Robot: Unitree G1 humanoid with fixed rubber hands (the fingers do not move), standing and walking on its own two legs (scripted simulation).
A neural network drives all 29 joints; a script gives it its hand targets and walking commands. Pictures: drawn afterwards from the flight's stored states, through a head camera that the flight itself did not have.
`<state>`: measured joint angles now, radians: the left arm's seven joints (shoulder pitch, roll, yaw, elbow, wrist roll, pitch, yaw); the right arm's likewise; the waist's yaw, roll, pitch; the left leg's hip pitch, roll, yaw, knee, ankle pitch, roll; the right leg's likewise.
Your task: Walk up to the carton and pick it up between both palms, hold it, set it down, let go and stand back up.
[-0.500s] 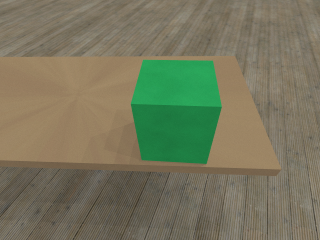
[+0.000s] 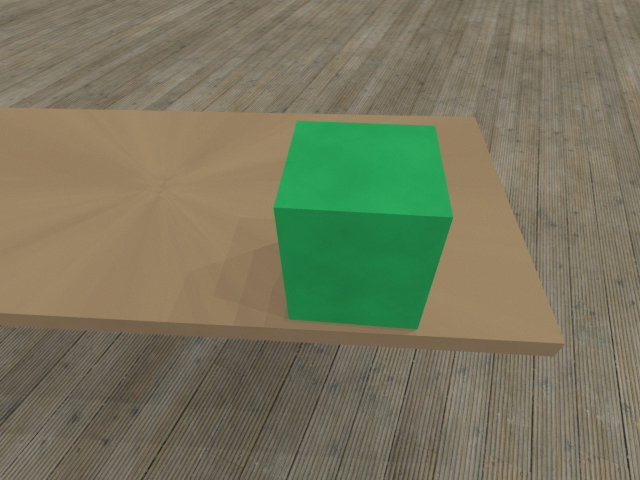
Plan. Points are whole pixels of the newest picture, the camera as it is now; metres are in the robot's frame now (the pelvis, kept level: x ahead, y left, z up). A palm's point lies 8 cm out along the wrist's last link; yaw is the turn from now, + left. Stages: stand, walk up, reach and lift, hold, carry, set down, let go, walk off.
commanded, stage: walk up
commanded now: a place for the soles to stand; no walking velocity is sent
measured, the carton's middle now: (358, 227) +0.48 -0.04 +0.04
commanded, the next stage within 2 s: stand in 0.22 s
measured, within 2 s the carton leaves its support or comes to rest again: neither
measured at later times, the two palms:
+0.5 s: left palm out of the picture +0.04 +0.26 -0.14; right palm out of the picture +0.06 -0.26 -0.14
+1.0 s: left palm out of the picture +0.12 +0.25 -0.09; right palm out of the picture +0.16 -0.23 -0.09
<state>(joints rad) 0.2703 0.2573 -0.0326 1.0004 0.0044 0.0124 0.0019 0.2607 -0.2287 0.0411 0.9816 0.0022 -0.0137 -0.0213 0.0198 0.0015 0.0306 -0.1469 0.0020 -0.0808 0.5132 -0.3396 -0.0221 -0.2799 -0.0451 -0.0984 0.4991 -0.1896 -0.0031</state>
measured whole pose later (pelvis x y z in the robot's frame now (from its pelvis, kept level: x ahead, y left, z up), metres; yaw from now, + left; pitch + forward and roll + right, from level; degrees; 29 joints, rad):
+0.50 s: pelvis -0.02 -0.01 -0.01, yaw +2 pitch +0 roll +0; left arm 0.19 0.29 -0.03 0.87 -0.02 0.23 0.02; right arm 0.17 -0.21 -0.09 1.00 -0.11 0.00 0.02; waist -0.01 0.00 0.05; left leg -0.27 0.04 -0.06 0.63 -0.37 -0.03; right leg -0.39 -0.04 -0.10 0.62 -0.29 -0.01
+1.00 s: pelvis +0.00 -0.02 -0.01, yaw +3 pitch -2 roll -1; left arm 0.19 0.26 0.07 0.37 0.03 0.42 -0.02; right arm 0.18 -0.12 -0.07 0.58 -0.04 0.03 0.00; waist 0.02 -0.02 0.12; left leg -0.20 0.09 -0.01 0.59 -0.36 -0.07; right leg -0.30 0.00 -0.09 0.56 -0.23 -0.03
